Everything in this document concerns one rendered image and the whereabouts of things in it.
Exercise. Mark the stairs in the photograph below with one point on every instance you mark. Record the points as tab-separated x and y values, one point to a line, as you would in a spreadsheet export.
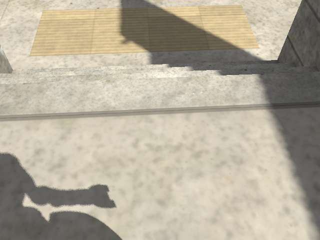
70	74

